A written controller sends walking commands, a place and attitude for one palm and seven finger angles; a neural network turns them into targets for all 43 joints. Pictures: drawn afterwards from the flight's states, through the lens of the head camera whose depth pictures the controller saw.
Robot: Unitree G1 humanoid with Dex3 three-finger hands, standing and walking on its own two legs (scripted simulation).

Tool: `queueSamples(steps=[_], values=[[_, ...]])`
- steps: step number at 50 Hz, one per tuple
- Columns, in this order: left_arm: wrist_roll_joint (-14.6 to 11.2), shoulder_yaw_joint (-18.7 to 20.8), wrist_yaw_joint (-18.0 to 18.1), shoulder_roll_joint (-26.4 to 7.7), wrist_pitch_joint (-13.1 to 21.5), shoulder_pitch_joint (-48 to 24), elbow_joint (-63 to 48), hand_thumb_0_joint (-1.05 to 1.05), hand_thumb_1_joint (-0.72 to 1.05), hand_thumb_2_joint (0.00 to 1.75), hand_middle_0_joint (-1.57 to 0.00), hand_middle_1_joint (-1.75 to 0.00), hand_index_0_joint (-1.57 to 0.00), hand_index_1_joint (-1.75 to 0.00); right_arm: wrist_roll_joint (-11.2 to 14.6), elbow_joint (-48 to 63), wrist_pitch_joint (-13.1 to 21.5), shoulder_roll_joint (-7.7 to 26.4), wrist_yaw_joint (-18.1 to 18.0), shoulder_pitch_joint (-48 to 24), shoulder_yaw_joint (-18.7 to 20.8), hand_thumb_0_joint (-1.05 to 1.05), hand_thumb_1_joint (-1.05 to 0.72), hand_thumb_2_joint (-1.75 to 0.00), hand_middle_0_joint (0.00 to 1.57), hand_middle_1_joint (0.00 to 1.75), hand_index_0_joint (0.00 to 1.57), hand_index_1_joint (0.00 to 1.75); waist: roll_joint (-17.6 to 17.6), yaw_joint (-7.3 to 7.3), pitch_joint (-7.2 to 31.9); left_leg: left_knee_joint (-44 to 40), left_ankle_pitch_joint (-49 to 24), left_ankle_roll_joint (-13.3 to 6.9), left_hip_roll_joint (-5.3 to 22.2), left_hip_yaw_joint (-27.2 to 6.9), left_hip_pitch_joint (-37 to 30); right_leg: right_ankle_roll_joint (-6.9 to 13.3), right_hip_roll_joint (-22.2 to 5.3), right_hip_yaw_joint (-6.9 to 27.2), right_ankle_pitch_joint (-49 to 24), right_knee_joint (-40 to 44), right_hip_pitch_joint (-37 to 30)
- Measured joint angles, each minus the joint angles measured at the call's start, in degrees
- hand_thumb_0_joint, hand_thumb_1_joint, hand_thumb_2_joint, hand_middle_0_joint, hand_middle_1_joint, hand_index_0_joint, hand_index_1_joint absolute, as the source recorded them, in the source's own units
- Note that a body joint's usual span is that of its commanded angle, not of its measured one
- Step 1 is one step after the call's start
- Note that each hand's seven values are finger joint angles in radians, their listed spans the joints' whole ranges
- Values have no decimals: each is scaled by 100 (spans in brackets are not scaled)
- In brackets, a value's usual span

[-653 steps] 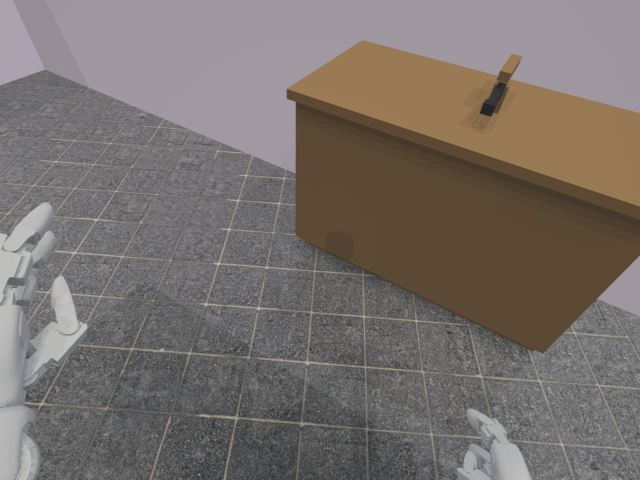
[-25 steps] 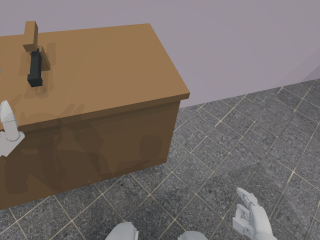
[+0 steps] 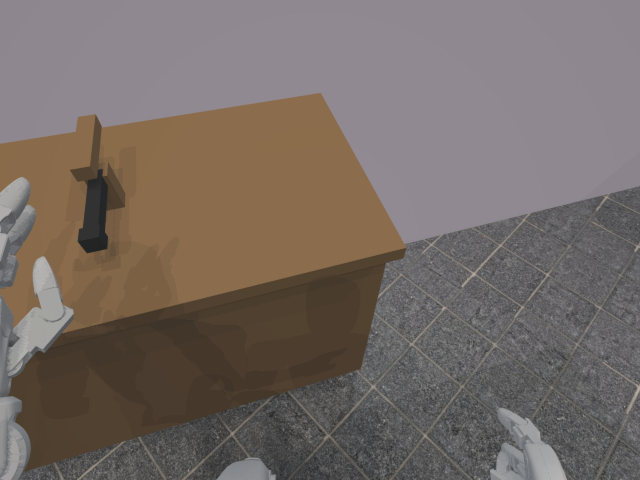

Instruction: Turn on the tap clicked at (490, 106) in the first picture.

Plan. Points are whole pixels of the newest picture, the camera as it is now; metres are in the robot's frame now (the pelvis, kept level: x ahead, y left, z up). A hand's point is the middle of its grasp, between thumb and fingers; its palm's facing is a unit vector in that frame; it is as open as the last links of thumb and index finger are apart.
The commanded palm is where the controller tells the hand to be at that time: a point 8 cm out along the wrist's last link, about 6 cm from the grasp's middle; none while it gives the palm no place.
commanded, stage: shuffle to correct the standing spot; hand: left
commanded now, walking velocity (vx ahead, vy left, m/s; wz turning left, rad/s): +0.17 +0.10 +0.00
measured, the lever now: (93, 239) +0.40 +0.37 +0.03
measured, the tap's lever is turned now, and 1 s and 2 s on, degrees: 0 0 0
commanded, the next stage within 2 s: come to a stop and stand still in 0.26 s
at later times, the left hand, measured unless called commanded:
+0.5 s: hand (69, 248) +0.29 +0.28 +0.17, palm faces +0.45 -0.80 -0.40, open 7.5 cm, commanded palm +0.23 +0.30 +0.18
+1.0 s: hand (56, 249) +0.29 +0.29 +0.16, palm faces +0.41 -0.85 -0.34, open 7.5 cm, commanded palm +0.25 +0.32 +0.18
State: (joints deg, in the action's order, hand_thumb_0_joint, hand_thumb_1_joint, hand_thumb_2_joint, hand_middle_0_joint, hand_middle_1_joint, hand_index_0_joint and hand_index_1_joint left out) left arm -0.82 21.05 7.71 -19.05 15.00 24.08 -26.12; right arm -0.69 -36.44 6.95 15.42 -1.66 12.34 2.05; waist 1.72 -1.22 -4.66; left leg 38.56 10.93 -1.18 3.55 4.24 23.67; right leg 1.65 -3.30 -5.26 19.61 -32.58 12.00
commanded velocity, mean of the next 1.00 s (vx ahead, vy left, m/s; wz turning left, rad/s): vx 0.00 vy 0.01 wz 0.00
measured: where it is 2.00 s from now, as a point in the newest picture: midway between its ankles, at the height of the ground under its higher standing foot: outside the picture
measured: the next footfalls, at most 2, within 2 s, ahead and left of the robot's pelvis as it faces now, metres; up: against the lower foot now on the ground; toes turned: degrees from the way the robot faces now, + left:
left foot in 0.04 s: +0.11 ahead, +0.15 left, +0.00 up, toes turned +5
right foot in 0.28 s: +0.11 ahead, -0.05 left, +0.00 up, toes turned +0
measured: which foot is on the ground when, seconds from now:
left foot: up 0.00-0.02, down 0.04-0.30, up 0.32-0.56, down 0.58-1.00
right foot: down 0.00-0.06, up 0.08-0.26, down 0.28-1.00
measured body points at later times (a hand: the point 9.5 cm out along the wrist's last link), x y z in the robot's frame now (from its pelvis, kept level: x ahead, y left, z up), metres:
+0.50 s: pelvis +0.07 +0.02 +0.00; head +0.10 +0.01 +0.45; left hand +0.26 +0.32 +0.19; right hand +0.23 -0.20 -0.11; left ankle +0.10 +0.16 -0.69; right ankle +0.07 -0.06 -0.74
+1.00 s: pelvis +0.08 +0.05 +0.00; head +0.09 +0.06 +0.45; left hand +0.26 +0.34 +0.18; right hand +0.27 -0.17 -0.07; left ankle +0.13 +0.17 -0.74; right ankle +0.07 -0.06 -0.74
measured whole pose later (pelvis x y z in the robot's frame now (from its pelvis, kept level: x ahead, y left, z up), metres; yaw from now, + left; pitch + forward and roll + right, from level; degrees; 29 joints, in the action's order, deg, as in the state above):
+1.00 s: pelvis +0.08 +0.05 +0.00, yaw -1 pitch -1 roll -1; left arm -3.3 18.7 8.2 -19.4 6.7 26.4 -27.9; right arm 0.3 -33.7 4.6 10.4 -3.3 9.8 -2.5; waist -0.2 -2.0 -1.3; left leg 27.8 10.7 0.3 3.8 3.6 16.0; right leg 1.0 1.0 -4.7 13.8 -24.3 9.4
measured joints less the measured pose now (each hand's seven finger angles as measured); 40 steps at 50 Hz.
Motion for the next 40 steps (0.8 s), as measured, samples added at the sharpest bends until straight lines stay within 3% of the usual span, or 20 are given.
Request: queueSamples(steps=[2,4,6,8,10,13,14,17,19,21,25,29,34,40], values=[[-5,-38,10,-26,17,1,-233,2,88,89,-21,-31,-21,-30,6,141,45,34,-36,-77,36,2,-91,-90,20,30,20,30,-35,-1,32,-660,-96,-47,-71,67,-493,-92,10,39,270,-366,39],[-36,67,22,-216,51,-114,-317,2,88,89,-21,-31,-21,-30,45,211,29,-140,-72,-285,71,1,-91,-90,20,30,20,30,158,33,11,-522,351,136,-187,127,-549,-142,-76,272,622,-1249,361],[-33,164,31,-395,24,-254,-237,2,88,89,-21,-31,-21,-30,54,295,-17,-374,-76,-432,21,1,-91,-90,20,30,20,30,270,83,10,-378,377,145,-232,152,-555,-139,28,449,988,-2244,755],[-31,226,12,-472,-84,-317,-200,2,88,89,-21,-31,-21,-30,56,369,-19,-553,-51,-469,-86,1,-91,-90,20,30,20,30,245,132,68,-383,368,124,-222,110,-586,-141,100,362,1033,-2589,1028],[-45,256,6,-454,-133,-262,-234,2,88,89,-21,-31,-21,-30,74,419,15,-664,6,-424,-197,1,-91,-90,20,30,20,30,147,144,156,-412,402,122,-196,81,-613,-141,122,218,838,-2262,1122],[-65,235,16,-399,-155,-21,-316,2,89,89,-21,-31,-21,-30,104,466,50,-716,63,-258,-359,1,-91,-90,20,30,20,30,-39,106,276,-284,552,166,-173,55,-608,-163,167,22,326,-1027,855],[-55,218,19,-390,-158,43,-304,2,89,89,-21,-31,-21,-30,109,459,48,-702,63,-202,-403,1,-91,-90,20,30,20,30,-116,87,299,-144,653,184,-162,36,-578,-74,197,-17,0,-692,727],[-14,33,-17,-240,-210,60,-102,2,88,89,-21,-31,-21,-30,82,202,-78,-582,50,-63,-409,1,-91,-90,20,30,20,30,-417,27,374,995,1308,77,-178,-191,-224,205,279,-186,-32,-661,589],[-28,-38,-37,-93,-246,-10,60,2,88,89,-21,-31,-21,-30,91,-36,-169,-511,85,2,-397,1,-91,-90,20,30,20,30,-358,-90,393,2007,1289,111,-320,-232,118,228,228,-141,-6,-467,457],[-34,-37,-8,25,-219,-33,230,2,88,89,-21,-31,-21,-30,77,-166,-228,-434,78,34,-412,1,-91,-90,21,30,20,30,-280,-115,349,2396,1058,146,-315,-198,348,178,186,-99,-143,-146,301],[-43,-36,79,44,-235,-82,298,2,88,89,-21,-31,-21,-30,35,-173,-196,-320,10,2,-370,1,-91,-90,20,30,20,30,-93,-42,76,1002,746,114,-192,-92,112,110,108,-42,-301,215,86],[-89,-119,163,5,-290,-20,-237,2,89,89,-21,-31,-21,-30,28,-14,-67,-185,-73,-92,-236,2,-91,-90,20,30,20,30,-98,65,-136,-679,-155,66,-128,-68,-630,-5,199,-30,-88,-61,56],[-103,54,120,-400,-274,4,-650,2,88,89,-21,-31,-21,-30,52,187,-64,-445,-87,-322,-146,2,-91,-90,20,30,20,30,253,126,-135,-622,301,104,-195,105,-723,-95,143,215,93,-331,135],[-165,230,46,-513,-314,220,-657,2,88,89,-21,-31,-21,-30,99,390,-62,-580,-6,-321,-346,1,-91,-90,20,30,20,30,-52,190,121,-823,180,159,28,-83,-688,-57,420,41,-377,598,-200]])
